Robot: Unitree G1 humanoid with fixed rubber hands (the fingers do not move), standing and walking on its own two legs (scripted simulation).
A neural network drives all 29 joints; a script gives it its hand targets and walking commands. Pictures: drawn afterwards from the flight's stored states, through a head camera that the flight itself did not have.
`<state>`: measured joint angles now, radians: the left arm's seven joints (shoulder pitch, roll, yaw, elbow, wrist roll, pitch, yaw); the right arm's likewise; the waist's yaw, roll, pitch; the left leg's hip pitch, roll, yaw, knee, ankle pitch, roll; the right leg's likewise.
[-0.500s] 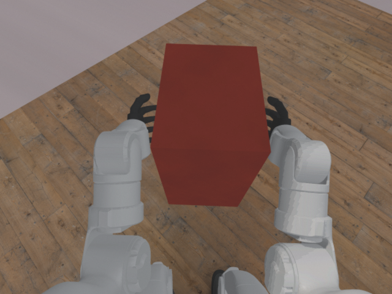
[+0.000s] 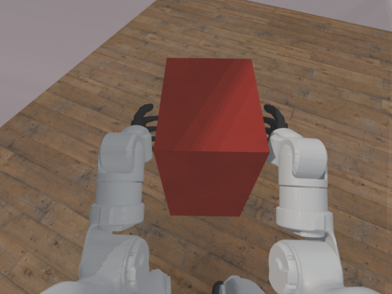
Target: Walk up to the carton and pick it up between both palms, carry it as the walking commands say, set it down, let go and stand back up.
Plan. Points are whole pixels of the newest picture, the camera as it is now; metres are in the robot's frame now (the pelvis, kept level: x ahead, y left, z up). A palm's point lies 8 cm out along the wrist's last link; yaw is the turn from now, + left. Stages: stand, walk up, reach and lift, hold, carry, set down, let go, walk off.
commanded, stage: carry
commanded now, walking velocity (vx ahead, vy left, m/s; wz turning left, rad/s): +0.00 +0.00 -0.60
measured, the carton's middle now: (206, 145) +0.40 +0.00 +0.03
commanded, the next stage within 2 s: none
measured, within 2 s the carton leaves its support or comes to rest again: neither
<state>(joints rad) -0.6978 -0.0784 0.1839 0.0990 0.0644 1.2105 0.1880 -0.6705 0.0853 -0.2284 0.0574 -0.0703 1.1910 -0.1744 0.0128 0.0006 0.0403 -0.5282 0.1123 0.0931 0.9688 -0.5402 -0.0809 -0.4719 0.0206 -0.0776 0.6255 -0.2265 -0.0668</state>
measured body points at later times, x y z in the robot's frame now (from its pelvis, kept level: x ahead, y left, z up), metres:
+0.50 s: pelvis -0.10 +0.00 +0.00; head -0.07 +0.00 +0.45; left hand +0.30 +0.04 +0.11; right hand +0.23 -0.22 +0.11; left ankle -0.04 +0.13 -0.72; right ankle -0.11 -0.12 -0.73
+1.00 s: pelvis -0.20 +0.03 +0.00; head -0.16 +0.01 +0.45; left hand +0.19 -0.07 +0.10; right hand +0.03 -0.29 +0.10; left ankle -0.10 +0.12 -0.72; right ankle -0.24 -0.08 -0.71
